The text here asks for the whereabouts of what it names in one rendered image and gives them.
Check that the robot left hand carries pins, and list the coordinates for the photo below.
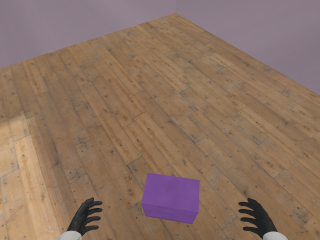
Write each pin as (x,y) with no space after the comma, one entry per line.
(81,219)

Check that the robot right hand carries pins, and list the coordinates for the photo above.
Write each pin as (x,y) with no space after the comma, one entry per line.
(262,219)

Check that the carton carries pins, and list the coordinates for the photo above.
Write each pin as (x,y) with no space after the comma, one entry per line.
(171,198)

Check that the left robot forearm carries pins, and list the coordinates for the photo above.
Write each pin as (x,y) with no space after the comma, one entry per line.
(70,235)

